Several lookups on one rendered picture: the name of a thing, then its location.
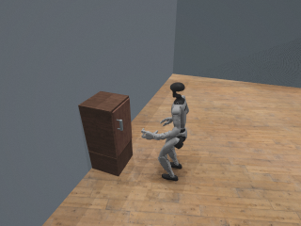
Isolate cupboard door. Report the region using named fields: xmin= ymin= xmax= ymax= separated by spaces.
xmin=112 ymin=98 xmax=133 ymax=156

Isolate left robot forearm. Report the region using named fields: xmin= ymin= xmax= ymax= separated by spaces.
xmin=153 ymin=128 xmax=180 ymax=140

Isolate left robot shin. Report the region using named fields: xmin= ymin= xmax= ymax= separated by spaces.
xmin=158 ymin=156 xmax=174 ymax=178

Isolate right robot hand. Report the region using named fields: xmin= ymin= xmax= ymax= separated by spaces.
xmin=160 ymin=117 xmax=173 ymax=126

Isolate robot right upper arm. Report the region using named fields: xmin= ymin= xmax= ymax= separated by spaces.
xmin=182 ymin=95 xmax=189 ymax=114

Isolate robot left upper arm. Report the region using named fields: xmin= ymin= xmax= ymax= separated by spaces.
xmin=172 ymin=105 xmax=182 ymax=133

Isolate left robot hand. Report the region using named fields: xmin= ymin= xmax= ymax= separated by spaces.
xmin=141 ymin=128 xmax=158 ymax=140

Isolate robot left foot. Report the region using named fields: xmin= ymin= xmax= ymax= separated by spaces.
xmin=162 ymin=173 xmax=179 ymax=182

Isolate handle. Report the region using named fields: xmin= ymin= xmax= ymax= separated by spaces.
xmin=116 ymin=120 xmax=123 ymax=131

